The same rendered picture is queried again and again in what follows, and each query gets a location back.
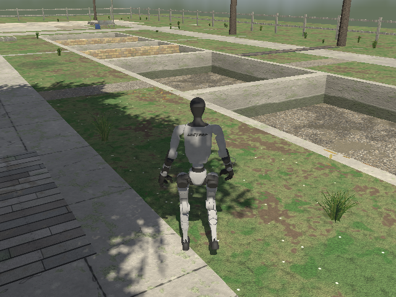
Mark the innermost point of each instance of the left robot forearm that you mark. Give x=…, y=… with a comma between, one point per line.
x=167, y=165

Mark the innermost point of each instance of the robot right shin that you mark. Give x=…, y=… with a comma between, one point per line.
x=212, y=218

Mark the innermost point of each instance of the right robot forearm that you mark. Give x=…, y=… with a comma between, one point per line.
x=227, y=162

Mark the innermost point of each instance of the right robot hand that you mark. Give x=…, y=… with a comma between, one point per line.
x=224, y=171

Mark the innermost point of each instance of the humanoid robot head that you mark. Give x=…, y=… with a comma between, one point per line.
x=197, y=106

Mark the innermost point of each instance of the left robot hand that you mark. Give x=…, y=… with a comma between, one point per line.
x=162, y=180

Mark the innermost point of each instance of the right robot upper arm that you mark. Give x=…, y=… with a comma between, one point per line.
x=217, y=130

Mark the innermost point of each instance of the left robot upper arm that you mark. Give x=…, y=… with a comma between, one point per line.
x=178, y=130

